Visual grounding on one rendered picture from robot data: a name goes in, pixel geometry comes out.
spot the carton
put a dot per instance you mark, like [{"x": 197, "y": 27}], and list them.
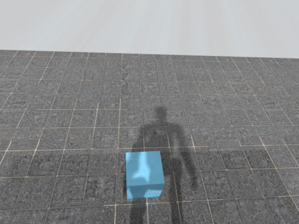
[{"x": 144, "y": 174}]

